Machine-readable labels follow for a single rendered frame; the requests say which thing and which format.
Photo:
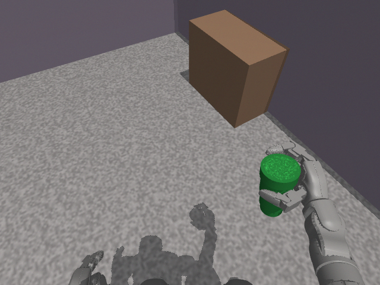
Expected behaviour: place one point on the right robot arm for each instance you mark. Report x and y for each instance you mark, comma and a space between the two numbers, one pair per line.
330, 254

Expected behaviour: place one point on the left robot hand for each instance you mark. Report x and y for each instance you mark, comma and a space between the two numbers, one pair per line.
82, 275

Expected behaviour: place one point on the right robot hand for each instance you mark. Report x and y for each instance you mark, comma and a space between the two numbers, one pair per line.
312, 183

